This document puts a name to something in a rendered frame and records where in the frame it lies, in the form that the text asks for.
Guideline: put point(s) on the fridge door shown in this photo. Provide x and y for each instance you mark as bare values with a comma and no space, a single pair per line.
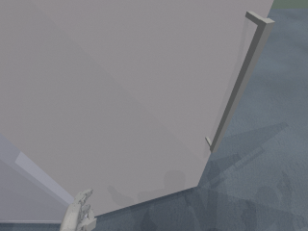
119,95

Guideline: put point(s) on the handle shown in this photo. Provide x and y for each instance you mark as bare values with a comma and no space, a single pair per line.
253,54

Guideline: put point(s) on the left robot hand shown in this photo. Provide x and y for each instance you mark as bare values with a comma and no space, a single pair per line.
74,214

